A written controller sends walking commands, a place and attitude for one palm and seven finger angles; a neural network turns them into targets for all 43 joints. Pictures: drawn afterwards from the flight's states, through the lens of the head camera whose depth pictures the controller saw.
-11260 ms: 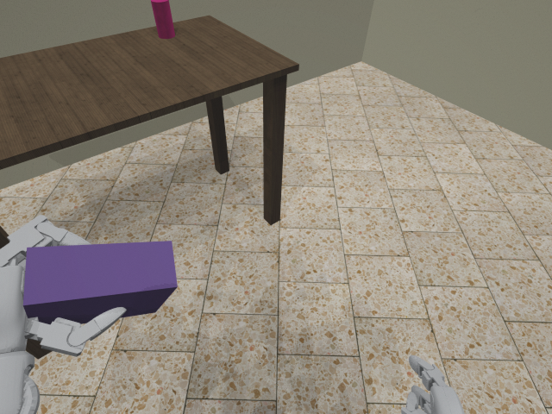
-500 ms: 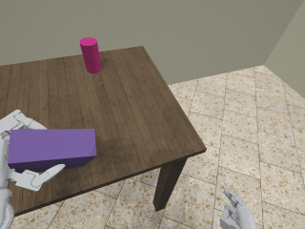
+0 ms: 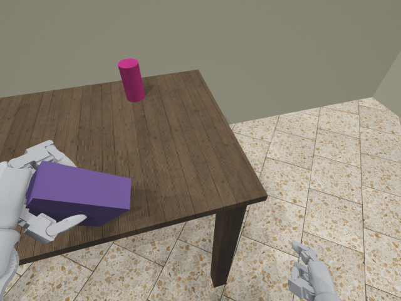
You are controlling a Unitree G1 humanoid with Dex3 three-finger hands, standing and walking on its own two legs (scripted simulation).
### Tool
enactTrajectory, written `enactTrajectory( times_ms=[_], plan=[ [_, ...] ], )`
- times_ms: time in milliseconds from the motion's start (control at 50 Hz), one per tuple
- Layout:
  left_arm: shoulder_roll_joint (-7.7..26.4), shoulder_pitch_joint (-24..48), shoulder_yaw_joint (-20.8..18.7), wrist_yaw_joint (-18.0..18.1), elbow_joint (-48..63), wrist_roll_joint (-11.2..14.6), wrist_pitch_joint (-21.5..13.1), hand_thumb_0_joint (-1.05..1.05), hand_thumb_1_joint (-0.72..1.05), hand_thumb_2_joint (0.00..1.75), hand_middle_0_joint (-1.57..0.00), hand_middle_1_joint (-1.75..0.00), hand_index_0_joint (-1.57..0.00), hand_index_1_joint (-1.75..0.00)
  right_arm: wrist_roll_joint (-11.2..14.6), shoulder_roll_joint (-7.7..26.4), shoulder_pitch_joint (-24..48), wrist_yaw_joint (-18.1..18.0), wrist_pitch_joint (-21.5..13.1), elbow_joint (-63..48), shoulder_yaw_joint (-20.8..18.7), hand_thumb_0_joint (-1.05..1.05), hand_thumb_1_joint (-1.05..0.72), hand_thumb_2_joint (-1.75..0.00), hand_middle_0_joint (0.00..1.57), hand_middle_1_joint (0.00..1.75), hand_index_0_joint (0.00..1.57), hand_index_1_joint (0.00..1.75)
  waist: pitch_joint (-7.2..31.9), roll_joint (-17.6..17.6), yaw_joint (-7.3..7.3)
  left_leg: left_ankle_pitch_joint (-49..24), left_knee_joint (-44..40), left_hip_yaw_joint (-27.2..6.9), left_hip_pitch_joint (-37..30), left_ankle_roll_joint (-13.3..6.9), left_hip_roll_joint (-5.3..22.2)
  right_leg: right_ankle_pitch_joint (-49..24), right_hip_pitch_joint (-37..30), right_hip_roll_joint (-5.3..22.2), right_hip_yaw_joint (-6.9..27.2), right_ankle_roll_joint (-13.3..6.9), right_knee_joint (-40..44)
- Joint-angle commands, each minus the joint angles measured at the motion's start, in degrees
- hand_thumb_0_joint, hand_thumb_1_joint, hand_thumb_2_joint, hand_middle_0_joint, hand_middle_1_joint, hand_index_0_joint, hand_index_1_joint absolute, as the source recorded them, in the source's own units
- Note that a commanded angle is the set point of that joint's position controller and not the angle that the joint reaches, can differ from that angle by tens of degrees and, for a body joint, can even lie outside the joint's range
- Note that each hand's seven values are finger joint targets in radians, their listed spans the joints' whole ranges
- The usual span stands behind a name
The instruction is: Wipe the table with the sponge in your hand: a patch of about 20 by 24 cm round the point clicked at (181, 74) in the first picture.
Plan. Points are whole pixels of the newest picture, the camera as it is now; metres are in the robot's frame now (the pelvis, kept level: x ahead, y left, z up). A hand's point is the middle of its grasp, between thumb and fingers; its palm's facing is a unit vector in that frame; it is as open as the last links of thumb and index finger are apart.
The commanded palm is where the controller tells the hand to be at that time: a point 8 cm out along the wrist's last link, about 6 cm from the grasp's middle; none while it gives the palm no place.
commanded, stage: turn the palm down, sponge in hand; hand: left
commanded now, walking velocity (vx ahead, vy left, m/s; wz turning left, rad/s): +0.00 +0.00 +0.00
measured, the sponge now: (90, 200) +0.24 +0.22 +0.13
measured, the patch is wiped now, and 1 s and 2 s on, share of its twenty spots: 0.00 0.00 0.00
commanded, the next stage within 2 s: move the sponge above the wiping area in 1.84 s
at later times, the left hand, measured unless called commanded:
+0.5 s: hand (46, 173) +0.24 +0.27 +0.19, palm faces +0.29 -0.45 -0.85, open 9.6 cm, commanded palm +0.20 +0.28 +0.23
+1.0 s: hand (27, 171) +0.24 +0.29 +0.19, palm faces +0.20 -0.23 -0.95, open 9.6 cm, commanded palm +0.20 +0.29 +0.25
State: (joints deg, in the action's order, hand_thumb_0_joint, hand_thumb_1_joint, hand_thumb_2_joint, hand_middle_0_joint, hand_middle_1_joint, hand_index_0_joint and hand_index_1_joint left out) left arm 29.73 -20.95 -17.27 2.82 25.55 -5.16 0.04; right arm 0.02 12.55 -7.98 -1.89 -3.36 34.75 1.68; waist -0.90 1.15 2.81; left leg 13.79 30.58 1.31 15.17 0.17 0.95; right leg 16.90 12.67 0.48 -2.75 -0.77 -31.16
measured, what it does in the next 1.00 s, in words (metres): stands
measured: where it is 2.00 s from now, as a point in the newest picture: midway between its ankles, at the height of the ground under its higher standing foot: outside the picture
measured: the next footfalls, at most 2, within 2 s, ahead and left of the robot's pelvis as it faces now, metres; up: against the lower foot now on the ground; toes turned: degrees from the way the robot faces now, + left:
none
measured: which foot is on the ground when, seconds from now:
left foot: down 0.00-1.00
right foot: down 0.00-1.00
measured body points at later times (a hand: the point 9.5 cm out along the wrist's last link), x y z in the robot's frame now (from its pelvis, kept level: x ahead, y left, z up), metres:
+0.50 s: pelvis +0.02 -0.02 +0.00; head +0.03 -0.06 +0.45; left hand +0.22 +0.29 +0.23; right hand +0.21 -0.27 -0.10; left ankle +0.03 +0.12 -0.73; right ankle +0.00 -0.11 -0.73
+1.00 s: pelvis +0.01 +0.01 +0.01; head +0.01 -0.03 +0.45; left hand +0.22 +0.30 +0.24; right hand +0.26 -0.19 -0.07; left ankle +0.03 +0.12 -0.73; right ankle +0.00 -0.11 -0.73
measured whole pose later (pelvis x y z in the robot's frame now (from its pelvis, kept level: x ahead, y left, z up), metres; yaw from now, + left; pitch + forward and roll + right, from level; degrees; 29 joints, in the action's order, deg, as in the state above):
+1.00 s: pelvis +0.01 +0.01 +0.01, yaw +0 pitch -2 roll +0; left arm 38.8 -11.2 -9.5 -5.2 28.2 -30.2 22.4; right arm 3.4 15.4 -3.0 -5.0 2.7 32.9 3.2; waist 0.3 6.3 6.4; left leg 12.5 26.5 1.5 12.5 -0.8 -0.3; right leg 15.6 10.0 1.6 -2.6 0.2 -27.1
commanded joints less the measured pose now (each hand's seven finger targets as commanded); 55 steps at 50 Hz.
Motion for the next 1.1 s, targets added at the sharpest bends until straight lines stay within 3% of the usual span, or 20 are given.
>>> enactTrajectory(
  times_ms=[0, 40, 140, 220, 280, 320, 340, 420, 440, 540, 620, 640, 660, 720, 740, 820, 840, 1020, 1040, 1080],
  plan=[
    [15.04, 16.65, -12.96, 3.61, 4.49, -0.67, -3.43, 0.0, 0.1, 1.3, -1.2, -1.6, -1.2, -1.6, 0.08, 8.02, 5.02, -1.56, -2.73, -6.25, -3.43, 0.0, -0.9, -0.9, 0.2, 0.3, 0.2, 0.3, 6.68, 6.14, -0.62, -2.59, -3.03, 0.94, -4.43, -1.14, -1.62, -1.72, 3.71, -1.16, -0.32, 0.48, 7.31],
    [14.07, 19.88, -9.36, 1.32, -1.25, -1.14, -0.47, 0.0, 0.1, 1.3, -1.2, -1.6, -1.2, -1.6, 0.89, 8.36, 5.7, -2.28, -2.78, -6.34, -2.94, 0.0, -0.9, -0.9, 0.2, 0.3, 0.2, 0.3, 3.32, 3.59, -1.29, 1.02, -3.05, 1.17, -2.95, -1.45, -2.08, 2.32, 4.95, -0.24, 1.13, 1.0, 9.47],
    [16.02, 24.08, -4.17, -4.37, 1.43, -4.54, 1.8, 0.0, 0.1, 1.3, -1.2, -1.6, -1.2, -1.6, 1.69, 8.24, 8.37, -3.76, -3.61, -8.32, -2.64, 0.0, -0.9, -0.9, 0.2, 0.3, 0.2, 0.3, 4.1, 1.92, -0.36, 0.26, -1.67, 1.38, -2.91, -1.78, -2.3, 7.32, 4.11, 1.74, 5.31, 1.28, 11.77],
    [24.28, 17.59, -13.79, -4.27, 6.37, -5.17, -1.52, 0.0, 0.1, 1.3, -1.2, -1.6, -1.2, -1.6, 1.26, 8.14, 8.27, -3.72, -3.84, -8.9, -3.39, 0.0, -0.9, -0.9, 0.2, 0.3, 0.2, 0.3, 8.28, -0.69, 2.56, -5.4, -0.39, 0.77, -3.38, -1.68, -1.88, 0.04, -0.11, 2.07, 6.49, 1.34, 9.93],
    [23.45, 10.93, -17.17, -2.41, 6.57, -4.54, -2.42, 0.0, 0.1, 1.3, -1.2, -1.6, -1.2, -1.6, 0.98, 7.83, 5.07, -3.11, -3.16, -8.8, -4.31, 0.0, -0.9, -0.9, 0.2, 0.3, 0.2, 0.3, 12.21, -1.63, 3.34, -10.96, 0.13, 0.98, -2.74, -1.8, -1.8, -14.81, -3.77, 2.08, 3.94, 2.25, 5.77],
    [25.46, 8.43, -19.99, -0.72, 5.03, -4.71, -0.41, 0.0, 0.1, 1.3, -1.2, -1.6, -1.2, -1.6, 1.97, 8.19, 5.3, -2.54, -2.56, -8.61, -4.47, 0.0, -0.9, -0.9, 0.2, 0.3, 0.2, 0.3, 10.7, 1.81, 4.13, -12.8, 0.01, 1.92, -2.67, -1.51, -1.77, -17.52, -3.73, 1.44, 3.54, 1.72, 5.09],
    [20.23, 8.2, -15.3, -0.42, 5.25, -4.61, 0.73, 0.0, 0.1, 1.3, -1.2, -1.6, -1.2, -1.6, 2.05, 7.67, 4.33, -2.4, -2.32, -9.29, -4.28, 0.0, -0.9, -0.9, 0.2, 0.3, 0.2, 0.3, 9.7, 0.9, 3.2, -13.53, 0.02, 2.08, -1.98, -1.66, -1.66, -19.45, -3.28, 1.86, 2.51, 2.06, 4.6],
    [23.47, 5.54, -15.82, -0.36, 5.34, -7.38, 5.87, 0.0, 0.1, 1.3, -1.2, -1.6, -1.2, -1.6, 2.9, 9.24, 5.31, -2.55, -1.27, -10.14, -4.5, 0.0, -0.9, -0.9, 0.2, 0.3, 0.2, 0.3, 8.71, 1.81, 3.59, -14.68, 0.2, 2.57, -2.14, -1.88, -1.68, -20.28, -2.25, 1.07, 2.53, 1.97, 4.12],
    [20.34, 6.98, -12.11, -0.94, 6.93, -7.98, 6.36, 0.0, 0.1, 1.3, -1.2, -1.6, -1.2, -1.6, 2.84, 8.82, 4.49, -2.71, -1.24, -10.92, -4.29, 0.0, -0.9, -0.9, 0.2, 0.3, 0.2, 0.3, 9.18, 0.03, 2.4, -15.11, 0.2, 2.41, -1.94, -2.22, -1.69, -21.09, -1.93, 1.23, 1.7, 2.32, 3.82],
    [20.56, 10.63, -8.4, -2.24, 14.64, -12.19, 6.19, 0.0, 0.1, 1.3, -1.2, -1.6, -1.2, -1.6, 2.62, 8.52, 5.53, -3.78, -1.69, -12.29, -3.94, 0.0, -0.9, -0.9, 0.2, 0.3, 0.2, 0.3, 12.12, 1.27, 2.01, -16.24, 0.19, 1.84, -4.93, -2.73, -1.85, -19.19, -0.04, 0.28, 1.0, 2.03, 3.55],
    [25.7, 10.04, -13.11, -0.06, 14.03, -15.64, 7.48, 0.0, 0.1, 1.3, -1.2, -1.6, -1.2, -1.6, 2.67, 8.75, 7.12, -3.83, -1.46, -11.47, -3.81, 0.0, -0.9, -0.9, 0.2, 0.3, 0.2, 0.3, 11.85, 2.07, 3.53, -15.92, -0.68, 1.09, -5.18, -2.1, -1.57, -16.99, -0.49, -0.53, 1.48, 1.12, 3.89],
    [21.86, 12.72, -9.46, 0.44, 15.1, -16.5, 7.74, 0.0, 0.1, 1.3, -1.2, -1.6, -1.2, -1.6, 2.35, 8.03, 6.41, -3.69, -1.14, -11.74, -3.53, 0.0, -0.9, -0.9, 0.2, 0.3, 0.2, 0.3, 13.27, 1.95, 2.57, -17.13, -0.81, 1.2, -5.17, -2.2, -1.52, -18.04, -1.29, 0.04, 0.65, 1.19, 3.6],
    [24.18, 12.08, -11.53, 1.26, 13.93, -17.25, 8.55, 0.0, 0.1, 1.3, -1.2, -1.6, -1.2, -1.6, 2.21, 8.62, 5.31, -3.61, -0.65, -11.13, -3.99, 0.0, -0.9, -0.9, 0.2, 0.3, 0.2, 0.3, 13.36, 2.28, 3.0, -17.97, -1.3, 0.81, -5.09, -1.95, -1.14, -18.19, -1.85, -0.16, 0.47, 0.96, 3.56],
    [25.22, 12.57, -11.81, 1.61, 10.7, -18.87, 13.88, 0.0, 0.1, 1.3, -1.2, -1.6, -1.2, -1.6, 2.94, 8.67, 9.94, -3.22, 0.84, -10.91, -2.96, 0.0, -0.9, -0.9, 0.2, 0.3, 0.2, 0.3, 10.68, 4.69, 4.31, -15.69, -3.24, 0.26, -4.44, -1.27, -1.05, -14.58, -2.33, -0.72, 1.16, 0.22, 4.82],
    [21.53, 15.56, -6.97, 1.05, 11.6, -19.46, 15.07, 0.0, 0.1, 1.3, -1.2, -1.6, -1.2, -1.6, 2.99, 8.34, 9.59, -3.15, 1.36, -11.5, -2.53, 0.0, -0.9, -0.9, 0.2, 0.3, 0.2, 0.3, 10.74, 4.22, 3.04, -15.7, -3.77, 0.32, -4.27, -1.27, -0.8, -14.55, -2.59, -0.13, 0.22, 0.45, 4.95],
    [23.52, 16.49, -5.28, -2.4, 9.88, -22.52, 20.71, 0.0, 0.1, 1.3, -1.2, -1.6, -1.2, -1.6, 3.7, 8.86, 15.04, -3.27, 2.5, -11.61, -1.31, 0.0, -0.9, -0.9, 0.2, 0.3, 0.2, 0.3, 9.14, 4.31, 4.14, -13.66, -6.22, -0.57, -5.26, -1.25, -0.9, -11.81, -2.79, -0.98, 1.07, -0.03, 6.61],
    [20.75, 19.04, -1.25, -3.53, 12.38, -23.14, 20.77, 0.0, 0.1, 1.3, -1.2, -1.6, -1.2, -1.6, 3.44, 8.62, 14.08, -3.4, 2.61, -12.35, -1.01, 0.0, -0.9, -0.9, 0.2, 0.3, 0.2, 0.3, 9.8, 3.76, 3.0, -14.24, -6.64, -0.62, -5.72, -1.39, -0.54, -12.52, -3.25, -0.39, 0.08, 0.24, 6.59],
    [26.84, 23.63, -4.45, -5.7, 12.69, -30.33, 20.51, 0.0, 0.1, 1.3, -1.2, -1.6, -1.2, -1.6, 3.03, 8.07, 18.74, -3.48, 3.27, -11.02, 0.09, 0.0, -0.9, -0.9, 0.2, 0.3, 0.2, 0.3, 10.71, 5.54, 5.08, -11.68, -9.99, -2.76, -7.84, -1.32, -0.84, -7.92, -4.47, -1.82, 1.42, -1.07, 9.02],
    [23.83, 25.23, -1.36, -5.44, 12.7, -30.55, 20.07, 0.0, 0.1, 1.3, -1.2, -1.6, -1.2, -1.6, 2.85, 7.8, 17.17, -3.45, 3.28, -11.16, -0.1, 0.0, -0.9, -0.9, 0.2, 0.3, 0.2, 0.3, 11.07, 5.24, 4.16, -12.29, -9.87, -2.3, -8.07, -1.35, -0.44, -8.48, -4.83, -0.98, 0.47, -0.84, 8.91],
    [25.05, 25.09, -1.65, -5.16, 10.07, -31.5, 20.51, 0.0, 0.1, 1.3, -1.2, -1.6, -1.2, -1.6, 2.7, 8.4, 16.95, -3.51, 3.81, -10.21, -0.44, 0.0, -0.9, -0.9, 0.2, 0.3, 0.2, 0.3, 11.19, 5.07, 4.68, -11.54, -10.6, -2.65, -8.18, -1.33, -0.59, -8.02, -5.12, -0.71, 0.92, -0.85, 9.6]
  ],
)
